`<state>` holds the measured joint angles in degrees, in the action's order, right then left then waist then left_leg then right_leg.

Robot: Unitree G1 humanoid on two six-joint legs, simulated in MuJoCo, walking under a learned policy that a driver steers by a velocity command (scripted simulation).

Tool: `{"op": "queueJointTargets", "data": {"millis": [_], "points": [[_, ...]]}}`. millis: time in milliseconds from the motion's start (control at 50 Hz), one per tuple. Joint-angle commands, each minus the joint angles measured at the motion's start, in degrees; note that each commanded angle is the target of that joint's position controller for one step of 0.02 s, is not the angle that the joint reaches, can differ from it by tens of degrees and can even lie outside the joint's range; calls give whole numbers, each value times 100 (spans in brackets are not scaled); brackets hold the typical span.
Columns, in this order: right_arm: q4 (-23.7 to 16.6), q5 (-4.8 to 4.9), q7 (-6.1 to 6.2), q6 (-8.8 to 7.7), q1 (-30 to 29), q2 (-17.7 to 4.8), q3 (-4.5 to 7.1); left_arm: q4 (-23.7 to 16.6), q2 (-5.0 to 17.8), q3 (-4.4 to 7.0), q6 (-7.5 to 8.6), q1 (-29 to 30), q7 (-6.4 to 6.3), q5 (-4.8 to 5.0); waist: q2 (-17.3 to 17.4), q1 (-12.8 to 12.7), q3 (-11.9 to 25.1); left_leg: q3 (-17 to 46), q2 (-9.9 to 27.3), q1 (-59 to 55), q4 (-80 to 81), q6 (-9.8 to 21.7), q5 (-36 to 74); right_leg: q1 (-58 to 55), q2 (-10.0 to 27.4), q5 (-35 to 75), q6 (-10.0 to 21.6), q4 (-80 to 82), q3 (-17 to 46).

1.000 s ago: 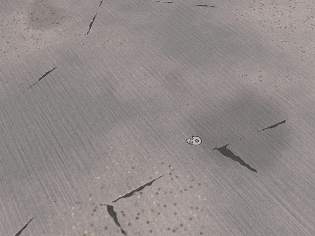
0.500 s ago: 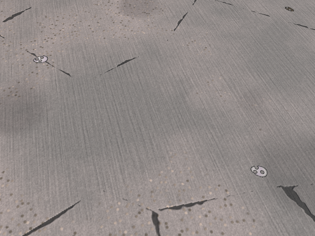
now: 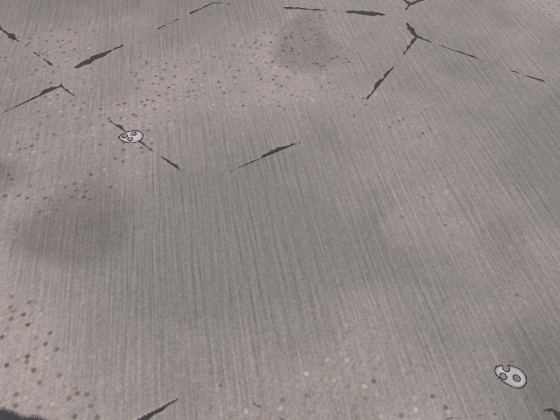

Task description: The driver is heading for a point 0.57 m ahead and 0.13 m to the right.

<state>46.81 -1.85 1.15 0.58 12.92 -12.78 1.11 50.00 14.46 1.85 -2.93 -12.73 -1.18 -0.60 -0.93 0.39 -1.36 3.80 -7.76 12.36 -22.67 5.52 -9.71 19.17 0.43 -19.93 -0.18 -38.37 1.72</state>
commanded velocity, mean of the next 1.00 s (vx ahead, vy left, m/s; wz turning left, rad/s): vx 0.28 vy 0.00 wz -0.38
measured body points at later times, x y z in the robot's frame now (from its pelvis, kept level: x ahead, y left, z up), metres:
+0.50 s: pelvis +0.05 +0.01 +0.00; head +0.06 +0.02 +0.45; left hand +0.21 +0.26 -0.13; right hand +0.05 -0.29 -0.10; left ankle +0.03 +0.11 -0.74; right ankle +0.00 -0.11 -0.69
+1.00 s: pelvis +0.24 -0.12 -0.01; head +0.27 -0.14 +0.44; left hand +0.48 +0.03 -0.13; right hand +0.11 -0.33 -0.15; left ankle +0.19 +0.05 -0.64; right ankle +0.25 -0.19 -0.74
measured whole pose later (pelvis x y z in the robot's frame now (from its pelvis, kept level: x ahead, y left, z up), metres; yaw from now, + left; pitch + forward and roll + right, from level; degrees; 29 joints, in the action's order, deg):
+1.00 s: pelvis +0.24 -0.12 -0.01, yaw -25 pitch +0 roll +0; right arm 54.3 -0.2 -0.2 -2.8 23.5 -12.5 1.4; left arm 47.3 13.2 1.9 2.7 -7.8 0.8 -1.8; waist 0.9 3.3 -4.2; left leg 0.4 2.9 19.4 -67.6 4.1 -19.0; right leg 16.3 -3.1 -10.9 6.0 -27.3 -7.3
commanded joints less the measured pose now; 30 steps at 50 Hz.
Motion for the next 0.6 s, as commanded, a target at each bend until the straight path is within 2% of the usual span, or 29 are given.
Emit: {"op": "queueJointTargets", "data": {"millis": [20,40,60,80,100,120,140,160,200,220,260,300,320,340,380,400,420,440,460,480,520,600], "points": [[-137,77,116,-6,75,-1033,223,-253,489,81,136,-101,-28,32,468,-92,142,1176,1781,-182,187,510,1530,-605,-160,350,180,1173,-79],[-109,95,144,-11,143,-1062,238,-249,553,83,192,-129,-42,14,335,-104,157,1109,1719,-139,2,345,1607,-864,-43,903,245,1657,182],[-184,95,150,-37,169,-1003,234,-267,812,129,249,-190,-64,-45,12,-18,278,900,1480,-23,-410,157,1391,-1075,396,1581,388,1756,829],[-298,130,134,-56,316,-829,223,-306,1291,239,271,-134,-48,-29,-715,243,325,231,777,431,-938,-79,461,-1273,1163,3192,811,1645,1794],[-229,109,178,-3,56,-736,200,-287,1092,230,269,-116,18,36,-891,11,219,-236,351,640,-1269,-268,-867,-1079,1655,3951,1342,1753,2304],[-271,92,187,37,-96,-786,225,-294,1019,225,283,-280,51,9,-956,-149,162,-258,257,952,-1925,-325,-1767,-1170,1809,4145,1609,1910,2575],[-308,104,164,64,-283,-796,252,-255,1026,253,277,-372,43,-20,-802,-241,132,-172,243,1252,-2623,-385,-2172,-1270,1729,4061,1716,1983,2557],[-329,125,133,97,-321,-765,264,-233,1054,286,241,-342,3,-25,-610,-159,55,-110,318,1418,-3047,-465,-2121,-1240,1503,4015,1649,1948,2311],[-351,123,96,121,-284,-721,259,-269,1066,350,165,-139,-42,12,-511,-14,124,-56,445,1519,-3067,-630,-1816,-1337,1037,3813,1353,1835,1905],[-355,120,89,115,-303,-704,246,-293,1040,369,132,-116,-32,17,-532,-43,205,-131,421,1522,-2915,-706,-1755,-1429,891,3770,1272,1778,1830],[-445,84,31,78,-470,-685,214,-244,1031,423,84,-353,-6,21,-640,-209,433,-257,416,1453,-2495,-750,-1775,-1519,727,1800,1285,1983,2028],[-580,82,-37,31,-722,-681,186,-249,1104,487,52,-386,45,-37,-799,-321,283,-255,404,1275,-1927,-699,-1855,-1238,672,-279,1343,2280,2427],[-611,94,-46,-4,-717,-704,184,-287,1154,520,48,-300,81,-68,-852,-288,200,-255,359,1042,-1605,-658,-1874,-1014,654,-711,1341,2343,2592],[-593,111,-32,-47,-579,-720,184,-342,1192,547,50,-149,119,-81,-838,-179,168,-261,311,641,-1207,-598,-1802,-725,608,-876,1292,2324,2671],[-333,134,69,-149,263,-683,193,-520,1127,562,57,387,138,-38,-548,418,126,-328,304,-1023,301,-430,-805,399,145,-1181,898,1877,2409],[-205,92,161,-205,769,-1118,298,-643,858,512,120,474,119,-10,162,611,186,379,1019,-2126,715,-290,-1300,1493,-298,-1611,538,985,1862],[-255,-2,191,-226,1058,-1898,455,-913,292,338,204,472,138,75,1638,648,523,2899,2852,-2482,1592,208,-3510,2355,-1086,-1702,302,-746,731],[-229,-101,187,-235,712,-1893,483,-920,755,393,254,741,136,-123,878,459,-185,3284,3152,-1471,1764,488,-3631,2546,-526,-930,309,-1466,774],[-303,-53,166,-268,379,-1461,377,-832,901,446,279,638,202,-129,484,180,-519,2820,2874,-1101,1702,499,-3417,2408,-294,-454,330,-1721,812],[-355,16,137,-318,112,-1152,297,-675,873,451,296,356,285,-125,458,-9,-620,2154,2519,-1032,1715,347,-2817,2293,-192,-80,257,-1829,700],[-329,37,114,-437,217,-978,240,-554,770,427,287,180,410,-188,778,17,-515,1139,2120,-1169,1697,245,-1502,2276,-116,392,157,-2256,405],[-23,31,-21,-561,971,-878,246,-799,589,335,253,749,542,-155,650,266,-477,293,2067,-1605,1521,230,150,2791,4,847,107,-2395,240]]}}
